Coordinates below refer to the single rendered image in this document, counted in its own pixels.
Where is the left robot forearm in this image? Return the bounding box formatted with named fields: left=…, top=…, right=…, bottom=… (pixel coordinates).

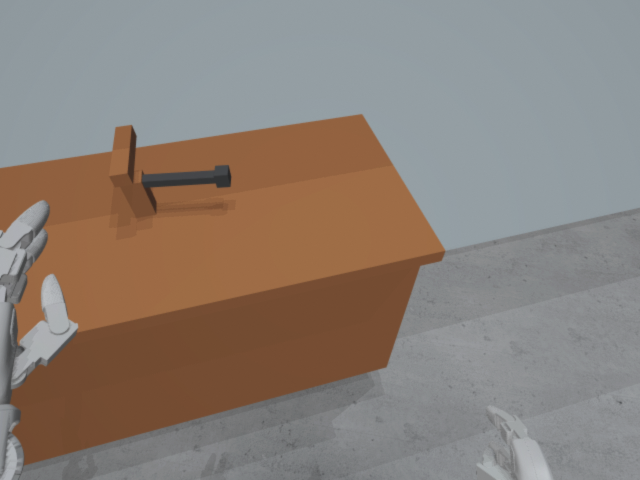
left=0, top=404, right=24, bottom=480

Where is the counter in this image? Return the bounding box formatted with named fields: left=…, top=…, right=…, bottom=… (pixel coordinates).
left=0, top=114, right=445, bottom=465

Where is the left robot hand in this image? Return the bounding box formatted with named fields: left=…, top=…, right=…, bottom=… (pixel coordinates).
left=0, top=200, right=78, bottom=405

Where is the tap lever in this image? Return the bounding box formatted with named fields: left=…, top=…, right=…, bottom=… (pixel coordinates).
left=142, top=165, right=231, bottom=188

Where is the right robot hand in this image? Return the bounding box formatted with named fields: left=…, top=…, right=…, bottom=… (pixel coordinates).
left=476, top=405, right=554, bottom=480

